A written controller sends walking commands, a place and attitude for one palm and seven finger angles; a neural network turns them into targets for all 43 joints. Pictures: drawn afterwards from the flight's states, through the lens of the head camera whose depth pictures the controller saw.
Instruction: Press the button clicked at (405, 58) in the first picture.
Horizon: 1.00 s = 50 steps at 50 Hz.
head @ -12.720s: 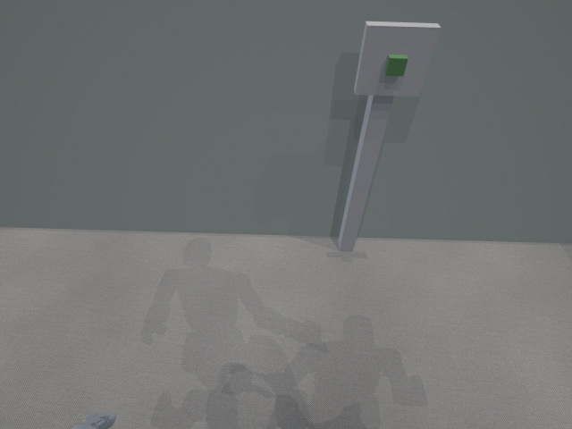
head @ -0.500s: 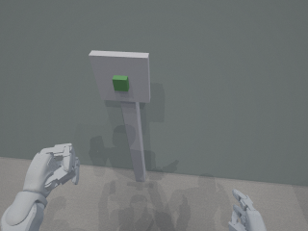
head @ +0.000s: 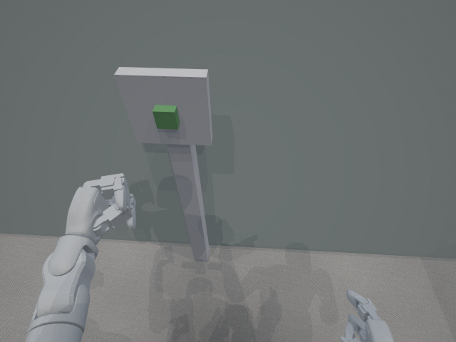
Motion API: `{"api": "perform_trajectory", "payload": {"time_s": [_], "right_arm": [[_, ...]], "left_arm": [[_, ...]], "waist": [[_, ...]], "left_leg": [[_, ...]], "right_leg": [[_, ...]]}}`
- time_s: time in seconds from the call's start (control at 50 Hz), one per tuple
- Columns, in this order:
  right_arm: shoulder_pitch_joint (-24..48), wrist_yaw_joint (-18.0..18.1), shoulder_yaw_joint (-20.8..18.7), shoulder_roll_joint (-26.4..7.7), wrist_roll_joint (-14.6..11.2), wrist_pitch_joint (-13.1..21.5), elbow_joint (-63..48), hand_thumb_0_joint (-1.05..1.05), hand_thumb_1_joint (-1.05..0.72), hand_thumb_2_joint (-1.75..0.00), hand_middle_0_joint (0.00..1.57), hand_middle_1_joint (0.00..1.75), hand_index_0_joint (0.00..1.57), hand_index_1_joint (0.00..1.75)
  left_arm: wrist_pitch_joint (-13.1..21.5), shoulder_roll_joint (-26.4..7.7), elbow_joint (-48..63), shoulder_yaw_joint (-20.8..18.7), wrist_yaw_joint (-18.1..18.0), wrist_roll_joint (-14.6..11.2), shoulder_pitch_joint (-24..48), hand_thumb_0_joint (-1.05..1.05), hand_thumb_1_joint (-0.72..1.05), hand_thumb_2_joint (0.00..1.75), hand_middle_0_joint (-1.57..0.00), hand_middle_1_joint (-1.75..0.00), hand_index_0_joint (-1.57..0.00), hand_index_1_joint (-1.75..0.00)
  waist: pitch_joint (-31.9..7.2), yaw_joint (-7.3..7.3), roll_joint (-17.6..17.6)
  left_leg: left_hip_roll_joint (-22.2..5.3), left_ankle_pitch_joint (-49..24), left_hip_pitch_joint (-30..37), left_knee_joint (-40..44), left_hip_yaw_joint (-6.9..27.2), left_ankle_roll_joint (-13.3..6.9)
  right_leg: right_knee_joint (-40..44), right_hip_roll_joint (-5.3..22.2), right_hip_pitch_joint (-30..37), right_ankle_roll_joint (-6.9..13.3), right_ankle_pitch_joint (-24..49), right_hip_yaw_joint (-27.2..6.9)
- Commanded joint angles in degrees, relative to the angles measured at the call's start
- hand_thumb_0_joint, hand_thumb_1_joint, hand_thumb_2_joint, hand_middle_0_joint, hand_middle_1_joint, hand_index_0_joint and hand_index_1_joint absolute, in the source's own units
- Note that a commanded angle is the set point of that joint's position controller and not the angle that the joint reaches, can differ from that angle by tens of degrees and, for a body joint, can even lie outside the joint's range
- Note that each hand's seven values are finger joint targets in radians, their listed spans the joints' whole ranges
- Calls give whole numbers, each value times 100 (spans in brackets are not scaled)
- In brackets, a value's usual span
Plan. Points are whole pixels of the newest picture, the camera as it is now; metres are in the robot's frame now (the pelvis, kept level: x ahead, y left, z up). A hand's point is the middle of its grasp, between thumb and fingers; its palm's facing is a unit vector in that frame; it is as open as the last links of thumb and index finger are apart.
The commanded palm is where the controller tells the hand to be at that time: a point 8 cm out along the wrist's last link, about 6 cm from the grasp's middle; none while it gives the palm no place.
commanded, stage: aim a knuckle at the button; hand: left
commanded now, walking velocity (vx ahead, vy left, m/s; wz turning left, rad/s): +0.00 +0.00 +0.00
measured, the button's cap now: (167, 116) +0.53 +0.16 +0.11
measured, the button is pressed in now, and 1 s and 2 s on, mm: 0 0 0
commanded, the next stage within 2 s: press the button with the knuckle in 1.60 s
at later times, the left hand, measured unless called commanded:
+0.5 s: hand (163, 180) +0.38 +0.14 +0.08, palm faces -0.03 -1.00 -0.01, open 3.1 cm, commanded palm +0.37 +0.19 +0.08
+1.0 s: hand (173, 165) +0.42 +0.13 +0.07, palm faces -0.01 -1.00 -0.02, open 3.1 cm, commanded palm +0.40 +0.18 +0.07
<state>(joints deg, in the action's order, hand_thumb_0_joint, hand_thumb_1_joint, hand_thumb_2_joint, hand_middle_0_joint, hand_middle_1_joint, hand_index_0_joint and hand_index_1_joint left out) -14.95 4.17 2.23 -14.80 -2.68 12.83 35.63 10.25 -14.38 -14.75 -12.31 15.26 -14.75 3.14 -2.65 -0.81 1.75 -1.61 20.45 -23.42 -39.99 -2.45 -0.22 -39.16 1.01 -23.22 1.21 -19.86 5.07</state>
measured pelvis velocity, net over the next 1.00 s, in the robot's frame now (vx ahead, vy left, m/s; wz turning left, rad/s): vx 0.00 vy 0.00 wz -0.04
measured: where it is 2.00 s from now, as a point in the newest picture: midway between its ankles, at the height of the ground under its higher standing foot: outside the picture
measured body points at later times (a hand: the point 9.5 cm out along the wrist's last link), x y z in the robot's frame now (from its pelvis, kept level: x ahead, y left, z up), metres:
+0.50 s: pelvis +0.00 +0.00 +0.00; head +0.04 +0.00 +0.44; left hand +0.38 +0.20 +0.08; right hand +0.12 -0.24 -0.11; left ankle +0.00 +0.12 -0.72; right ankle +0.00 -0.10 -0.72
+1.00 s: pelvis +0.00 +0.00 -0.01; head +0.05 -0.01 +0.44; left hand +0.42 +0.19 +0.07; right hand +0.04 -0.26 -0.13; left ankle +0.00 +0.11 -0.72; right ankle +0.00 -0.10 -0.72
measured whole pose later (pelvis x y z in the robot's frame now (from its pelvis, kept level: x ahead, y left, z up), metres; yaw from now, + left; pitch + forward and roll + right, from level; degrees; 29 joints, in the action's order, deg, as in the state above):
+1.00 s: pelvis +0.00 +0.00 -0.01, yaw -2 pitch +10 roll +0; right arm -22.0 0.2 0.2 -14.3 -1.4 0.4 36.9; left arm 20.7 -14.2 -48.5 -13.8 6.2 -7.8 30.9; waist -4.9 -4.9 1.4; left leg -2.8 21.7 -32.0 -43.6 -4.4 -0.2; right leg -43.2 0.0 -33.0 1.5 -20.4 2.9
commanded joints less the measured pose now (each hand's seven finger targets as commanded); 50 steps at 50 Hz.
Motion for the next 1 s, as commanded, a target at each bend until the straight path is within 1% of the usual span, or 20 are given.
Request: {"api": "perform_trajectory", "payload": {"time_s": [0.0,0.04,0.16,0.24,0.26,0.3,0.32,0.34,0.36,0.44,0.46,0.54,0.64,0.66,0.7,0.78,0.84,0.86,0.92,0.98], "right_arm": [[392,-44,-301,-629,18,255,-907,0,-90,-90,20,30,20,30],[341,-73,-311,-617,28,230,-885,0,-90,-90,20,30,20,30],[226,-95,-325,-677,43,63,-685,0,-90,-90,20,30,20,30],[210,-141,-330,-629,53,-41,-689,0,-90,-90,20,30,20,30],[145,-145,-328,-667,64,-93,-639,0,-90,-90,20,30,20,30],[127,-157,-339,-654,70,-175,-641,0,-90,-90,20,30,20,30],[120,-158,-348,-651,73,-217,-632,0,-90,-90,20,30,20,30],[101,-173,-329,-627,79,-251,-637,0,-90,-90,20,30,20,30],[58,-175,-330,-660,91,-303,-600,0,-90,-90,20,30,20,30],[-16,-182,-322,-641,86,-434,-517,0,-90,-90,20,30,20,30],[-61,-179,-329,-665,95,-473,-504,0,-90,-90,20,30,20,30],[-221,-218,-373,-649,113,-530,-426,0,-90,-90,20,30,20,30],[-471,-262,-411,-703,126,-660,-266,0,-90,-90,20,30,20,30],[-536,-262,-417,-731,148,-696,-226,0,-90,-90,20,30,20,30],[-597,-278,-423,-718,167,-758,-227,0,-90,-90,20,30,20,30],[-684,-357,-454,-706,228,-832,-416,0,-90,-90,20,30,20,30],[-673,-388,-465,-684,197,-901,-530,0,-90,-90,20,30,20,30],[-706,-395,-452,-699,196,-939,-526,0,-90,-90,20,30,20,30],[-626,-374,-459,-676,119,-1003,-569,0,-90,-90,20,30,20,30],[-631,-330,-473,-678,101,-992,-513,0,-90,-90,20,30,20,30]], "left_arm": [[402,-731,1205,-170,-125,3,1333,0,90,90,-130,-150,-130,-150],[483,-670,1304,-99,-185,28,1514,0,90,90,-130,-150,-130,-150],[624,-643,813,54,-500,204,2458,0,90,90,-130,-150,-130,-150],[628,-354,513,296,-646,336,2690,0,90,90,-130,-150,-130,-150],[625,-536,317,182,-696,374,2803,0,90,90,-130,-150,-130,-150],[645,-518,169,169,-750,394,3064,0,90,90,-130,-150,-130,-150],[662,-622,60,47,-791,415,3059,0,90,90,-130,-150,-130,-150],[675,-471,-20,162,-799,413,3178,0,90,90,-130,-150,-130,-150],[680,-672,-302,-14,-834,425,3222,0,90,90,-130,-150,-130,-150],[829,-635,-750,66,-887,475,4058,0,90,90,-130,-150,-130,-150],[872,-730,-904,0,-904,495,4176,0,90,90,-130,-150,-130,-150],[1080,-495,-1196,213,-899,541,4758,0,90,90,-130,-150,-130,-150],[1162,-497,-2117,183,-943,598,5426,0,90,90,-130,-150,-130,-150],[1185,-702,-2339,0,-997,630,5485,0,90,90,-130,-150,-130,-150],[1263,-802,-2482,-91,-1065,684,5779,0,90,90,-130,-150,-130,-150],[1502,-1173,-2178,-546,-1120,706,5133,0,90,90,-130,-150,-130,-150],[1512,-1223,-2112,-625,-1065,679,4645,0,90,90,-130,-150,-130,-150],[1477,-1135,-2244,-534,-1016,668,4560,0,90,90,-130,-150,-130,-150],[1378,-790,-2249,-158,-883,664,4836,0,90,90,-130,-150,-130,-150],[1404,-639,-2070,18,-831,585,5315,0,90,90,-130,-150,-130,-150]], "waist": [[-1416,108,-33],[-1530,84,117],[-1144,-135,-359],[-1409,-75,82],[-1389,-117,-256],[-1534,-122,-345],[-1590,-64,-171],[-1608,-98,-145],[-1515,-92,-422],[-1463,-216,-188],[-1475,-230,-349],[-1881,-297,1],[-1796,-449,-259],[-1759,-446,-430],[-1973,-449,-258],[-2773,-123,-78],[-2547,-82,-228],[-2352,-148,-560],[-1829,-333,-335],[-1817,-455,-134]], "left_leg": [[197,-1528,532,506,203,-80],[184,-1735,634,486,207,-53],[126,-1412,478,489,298,-63],[154,-1432,608,471,272,-28],[136,-1431,511,450,309,-46],[163,-1428,461,433,265,-55],[163,-1514,478,407,240,-46],[173,-1534,477,401,232,-40],[157,-1491,328,377,244,-55],[184,-1274,228,323,218,-53],[174,-1262,156,296,233,-73],[184,-1479,330,171,237,-53],[201,-1262,-24,60,235,-68],[201,-1242,-139,36,250,-91],[221,-1222,-180,9,203,-94],[221,-1867,-45,-43,135,-91],[210,-1880,-284,-9,15,-111],[203,-1785,-431,32,42,-129],[197,-1270,-440,86,-17,-136],[183,-1065,-178,61,29,-144]], "right_leg": [[464,-66,610,-49,1713,-296],[394,-78,616,-32,1931,-258],[383,-130,234,-41,1523,-208],[326,-99,191,-9,1537,-225],[310,-117,227,-12,1537,-211],[301,-102,301,-32,1641,-249],[279,-100,319,-14,1730,-275],[269,-99,316,-17,1773,-265],[273,-114,343,-24,1750,-272],[268,-114,155,-22,1620,-325],[253,-128,160,-26,1583,-322],[121,-142,58,0,1815,-327],[56,-167,-182,-29,1689,-335],[47,-178,-175,-33,1665,-349],[-2,-164,-136,-42,1686,-392],[-187,-166,486,-9,2427,-453],[-128,-175,700,-27,2713,-509],[-90,-189,703,-39,2665,-471],[104,-201,232,-65,2108,-480],[187,-219,-72,-41,1700,-455]]}}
